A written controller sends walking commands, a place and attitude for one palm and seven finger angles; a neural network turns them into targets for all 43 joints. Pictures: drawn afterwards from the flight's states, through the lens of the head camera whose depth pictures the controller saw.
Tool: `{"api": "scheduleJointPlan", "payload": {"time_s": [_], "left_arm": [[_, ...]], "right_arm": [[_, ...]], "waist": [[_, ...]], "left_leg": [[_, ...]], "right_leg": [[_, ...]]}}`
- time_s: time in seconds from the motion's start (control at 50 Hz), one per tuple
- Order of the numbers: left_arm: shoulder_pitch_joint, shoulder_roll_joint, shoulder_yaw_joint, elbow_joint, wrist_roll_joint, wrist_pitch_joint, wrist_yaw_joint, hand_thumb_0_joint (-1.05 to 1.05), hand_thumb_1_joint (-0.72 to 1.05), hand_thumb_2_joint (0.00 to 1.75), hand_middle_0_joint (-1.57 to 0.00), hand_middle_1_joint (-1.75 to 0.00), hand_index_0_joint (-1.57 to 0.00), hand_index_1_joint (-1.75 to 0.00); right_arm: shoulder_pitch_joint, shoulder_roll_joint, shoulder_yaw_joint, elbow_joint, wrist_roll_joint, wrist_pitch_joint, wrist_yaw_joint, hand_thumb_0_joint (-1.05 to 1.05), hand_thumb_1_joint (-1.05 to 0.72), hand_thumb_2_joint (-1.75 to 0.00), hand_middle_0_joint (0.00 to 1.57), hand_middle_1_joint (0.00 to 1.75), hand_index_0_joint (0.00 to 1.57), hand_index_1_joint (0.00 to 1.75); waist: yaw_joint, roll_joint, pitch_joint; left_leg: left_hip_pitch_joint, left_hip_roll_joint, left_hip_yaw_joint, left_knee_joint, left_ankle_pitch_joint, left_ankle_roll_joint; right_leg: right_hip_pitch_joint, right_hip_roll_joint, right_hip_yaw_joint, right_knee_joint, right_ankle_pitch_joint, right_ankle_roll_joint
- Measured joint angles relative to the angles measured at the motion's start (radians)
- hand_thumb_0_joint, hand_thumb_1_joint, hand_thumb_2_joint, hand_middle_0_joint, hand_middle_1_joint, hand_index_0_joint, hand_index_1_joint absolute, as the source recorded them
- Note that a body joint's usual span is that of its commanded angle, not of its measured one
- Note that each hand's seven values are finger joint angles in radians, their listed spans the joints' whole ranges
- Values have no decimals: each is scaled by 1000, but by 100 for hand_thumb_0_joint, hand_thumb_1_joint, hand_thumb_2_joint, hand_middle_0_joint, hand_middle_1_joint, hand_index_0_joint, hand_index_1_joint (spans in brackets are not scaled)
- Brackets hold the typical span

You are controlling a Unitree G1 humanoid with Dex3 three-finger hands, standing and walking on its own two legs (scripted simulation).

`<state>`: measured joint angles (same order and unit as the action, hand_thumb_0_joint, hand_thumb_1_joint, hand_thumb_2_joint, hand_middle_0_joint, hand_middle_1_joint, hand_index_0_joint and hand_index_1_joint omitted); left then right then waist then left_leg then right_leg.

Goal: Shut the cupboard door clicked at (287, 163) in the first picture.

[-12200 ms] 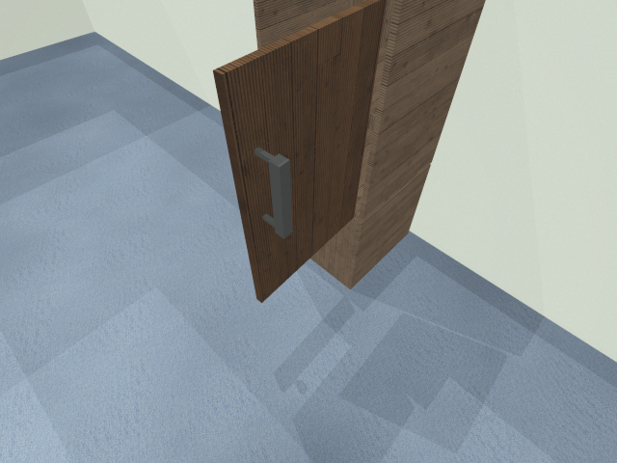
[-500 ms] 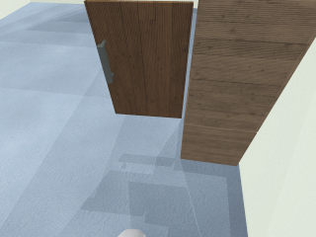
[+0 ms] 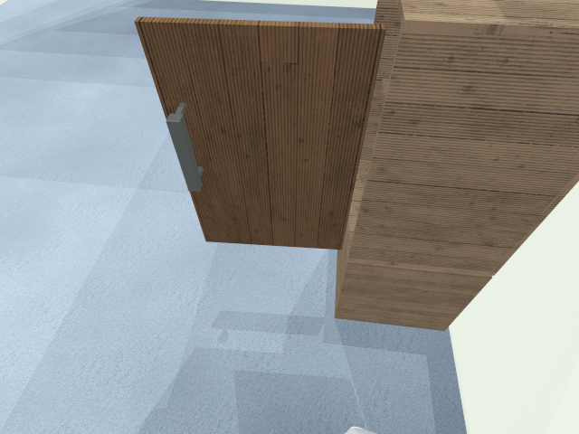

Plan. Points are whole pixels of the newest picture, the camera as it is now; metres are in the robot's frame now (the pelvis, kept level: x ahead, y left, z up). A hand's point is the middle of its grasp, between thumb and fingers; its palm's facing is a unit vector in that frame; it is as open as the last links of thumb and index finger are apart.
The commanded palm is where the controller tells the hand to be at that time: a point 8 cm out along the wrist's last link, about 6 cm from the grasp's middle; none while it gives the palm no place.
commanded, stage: take the last steps up to it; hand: left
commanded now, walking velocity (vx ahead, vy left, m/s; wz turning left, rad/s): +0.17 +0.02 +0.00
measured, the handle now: (189, 149) +0.61 +0.24 +0.02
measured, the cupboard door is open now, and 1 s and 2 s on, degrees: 93 93 93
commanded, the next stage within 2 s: come to a stop and stand still in 0.06 s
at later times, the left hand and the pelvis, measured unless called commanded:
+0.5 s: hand out of the picture +0.14 +0.21 -0.19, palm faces +0.05 -0.98 -0.20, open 7.3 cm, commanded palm none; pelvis +0.12 +0.02 -0.01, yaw -1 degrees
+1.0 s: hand out of the picture +0.14 +0.16 -0.17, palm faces +0.00 -0.98 -0.19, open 7.3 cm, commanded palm none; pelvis +0.07 -0.01 -0.01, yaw -1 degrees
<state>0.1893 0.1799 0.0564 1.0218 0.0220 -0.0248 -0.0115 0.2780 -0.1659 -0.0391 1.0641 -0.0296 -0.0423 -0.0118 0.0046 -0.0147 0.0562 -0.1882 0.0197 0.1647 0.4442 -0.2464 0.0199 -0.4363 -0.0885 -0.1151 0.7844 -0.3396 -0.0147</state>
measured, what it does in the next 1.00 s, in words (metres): steps on the spot: right foot, then left foot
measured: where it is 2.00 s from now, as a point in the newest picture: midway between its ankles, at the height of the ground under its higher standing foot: outside the picture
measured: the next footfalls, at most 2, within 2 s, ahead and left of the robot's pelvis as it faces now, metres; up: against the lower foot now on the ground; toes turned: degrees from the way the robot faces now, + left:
right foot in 0.06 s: +0.12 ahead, -0.10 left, +0.00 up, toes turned -8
left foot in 0.36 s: +0.19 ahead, +0.10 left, +0.00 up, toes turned -2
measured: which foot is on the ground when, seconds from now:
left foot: down 0.00-0.06, up 0.08-0.34, down 0.36-1.00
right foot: up 0.00-0.04, down 0.06-0.38, up 0.40-0.66, down 0.68-1.00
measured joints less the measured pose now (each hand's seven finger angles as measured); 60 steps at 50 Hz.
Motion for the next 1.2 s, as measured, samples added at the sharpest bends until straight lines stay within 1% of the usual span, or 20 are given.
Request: {"api": "scheduleJointPlan", "payload": {"time_s": [0.04, 0.06, 0.12, 0.16, 0.2, 0.3, 0.34, 0.36, 0.44, 0.5, 0.56, 0.62, 0.66, 0.68, 0.7, 0.72, 0.8, 0.88, 1.02, 1.2], "left_arm": [[-23, 7, 0, -23, 1, -9, -2, 1, 92, 89, -20, -30, -20, -30], [-28, 13, 0, -35, 3, -18, -3, 1, 92, 89, -20, -30, -20, -30], [-36, -1, -7, -45, 0, -36, 6, 0, 92, 89, -20, -30, -20, -30], [-17, -12, -11, -44, -4, -38, 12, 0, 92, 89, -20, -30, -20, -30], [9, -23, -16, -32, -7, -40, 16, 0, 91, 89, -20, -30, -20, -30], [46, -13, -17, 17, -10, -27, 33, 0, 95, 89, -20, -30, -20, -30], [57, -13, -23, 35, -12, -11, 34, 0, 94, 89, -20, -30, -20, -30], [65, -15, -26, 40, -15, -2, 35, 0, 94, 89, -20, -30, -20, -30], [67, 5, -23, 39, -19, 43, 46, 0, 92, 89, -20, -30, -20, -30], [42, 14, -15, 25, -22, 66, 42, 0, 92, 89, -20, -30, -20, -30], [20, 19, -5, 2, -21, 74, 37, 1, 91, 89, -20, -30, -20, -30], [8, 21, 0, -23, -19, 75, 32, 1, 91, 89, -20, -30, -20, -30], [10, 25, 0, -43, -15, 66, 29, 0, 91, 89, -20, -30, -20, -30], [21, 33, 0, -55, -10, 59, 28, 0, 91, 89, -20, -30, -20, -30], [24, 30, -5, -59, -2, 54, 39, 0, 91, 89, -20, -30, -20, -30], [27, 20, -11, -64, 4, 54, 47, 0, 91, 89, -20, -30, -20, -30], [71, 1, -29, -97, 2, 35, 63, 0, 91, 89, -20, -30, -20, -30], [79, 0, -45, -113, -4, 42, 56, 1, 91, 89, -20, -30, -20, -30], [89, 5, -53, -131, -2, 40, 41, 1, 91, 89, -20, -30, -20, -30], [133, 30, -50, -73, -7, 43, 36, 1, 91, 89, -20, -30, -20, -30]], "right_arm": [[26, 1, 0, 17, 2, 13, 4, 0, -92, -89, 20, 29, 20, 30], [42, 3, 0, 24, 4, 18, 7, 0, -92, -89, 20, 29, 20, 30], [43, -6, -5, 47, 8, 48, 16, 1, -92, -89, 20, 29, 20, 30], [29, -8, -9, 51, 7, 57, 21, 1, -92, -89, 20, 29, 20, 30], [12, -7, -10, 44, 7, 54, 21, 1, -91, -89, 20, 29, 19, 30], [-37, 4, 3, 11, 19, 45, 4, 1, -92, -89, 20, 29, 19, 30], [-54, -2, 5, 5, 22, 45, 1, 1, -92, -89, 20, 29, 19, 30], [-58, -8, 6, 1, 22, 44, 0, 1, -93, -89, 20, 29, 19, 30], [-94, 9, 8, -10, 19, 55, -12, 1, -92, -89, 20, 29, 19, 30], [-130, 16, 9, -37, 13, 60, -25, 1, -92, -89, 20, 29, 20, 30], [-158, 11, 3, -58, 8, 66, -29, 1, -91, -89, 20, 29, 20, 30], [-172, -3, -4, -68, 6, 71, -28, 1, -91, -89, 20, 29, 20, 30], [-168, -14, -9, -73, 9, 77, -23, 1, -91, -89, 20, 29, 20, 30], [-160, -15, -12, -77, 14, 82, -19, 1, -91, -89, 20, 29, 20, 30], [-160, -23, -15, -79, 18, 84, -15, 1, -91, -89, 20, 29, 20, 30], [-156, -35, -18, -91, 18, 87, -12, 1, -91, -89, 20, 29, 20, 30], [-113, -47, -21, -134, 21, 91, -1, 1, -91, -89, 20, 29, 20, 30], [-75, -38, -10, -148, 17, 83, 8, 1, -91, -89, 20, 29, 19, 30], [-10, -12, 22, -135, 2, 85, 19, 1, -91, -89, 20, 29, 19, 30], [66, 1, 39, -68, 5, 72, 14, 1, -91, -89, 20, 29, 20, 30]], "waist": [[-6, 4, -7], [-6, -2, -13], [-9, 31, -10], [-11, 39, -11], [-15, 36, -14], [-5, 13, -3], [1, 16, 4], [4, 25, 3], [17, -18, 11], [16, -16, 33], [13, 4, 49], [11, 24, 49], [10, 33, 40], [13, 18, 25], [18, 26, 27], [13, 43, 37], [-11, 41, 24], [-22, 26, 3], [-19, -3, -29], [-22, -13, -39]], "left_leg": [[16, -1, -1, 36, -42, -11], [12, -5, 0, 76, -75, -15], [-76, 7, -56, 335, -234, -18], [-153, 11, -86, 483, -200, -22], [-209, 25, -98, 517, -141, -34], [-212, 34, -107, 263, -48, -68], [-173, 33, -109, 135, 71, -68], [-153, 41, -110, 95, 160, -56], [-140, 24, -86, 122, 20, -13], [-149, 28, -84, 109, 35, -8], [-157, 42, -87, 91, 55, -11], [-166, 56, -90, 83, 71, -23], [-183, 61, -95, 103, 70, -35], [-199, 53, -89, 125, 61, -40], [-211, 60, -94, 161, 26, -47], [-210, 59, -111, 188, -31, -52], [-184, 16, -115, 255, -88, -23], [-130, 3, -110, 174, 31, 3], [-169, 1, -126, 139, 23, 4], [-175, -6, -134, 108, 72, 11]], "right_leg": [[54, 11, -5, -117, 37, 0], [84, 12, 2, -174, 61, -11], [111, 31, -18, -149, 59, -40], [155, 43, -25, -201, 54, -40], [202, 52, -26, -279, 79, -30], [268, 54, -11, -358, 88, -17], [274, 56, -7, -323, 55, -4], [271, 63, -7, -293, 31, 4], [227, 43, 21, -153, -88, 22], [144, 69, 62, 49, -217, 21], [96, 89, 79, 129, -232, 20], [107, 87, 76, 54, -186, 16], [159, 78, 69, -101, -73, 14], [185, 63, 86, -191, -23, 3], [182, 71, 90, -190, -7, -1], [188, 82, 87, -177, -6, -1], [217, 83, 78, -162, -14, -3], [224, 94, 64, -147, -17, -5], [196, 99, 52, -207, 39, -14], [195, 96, 47, -238, 55, -4]]}}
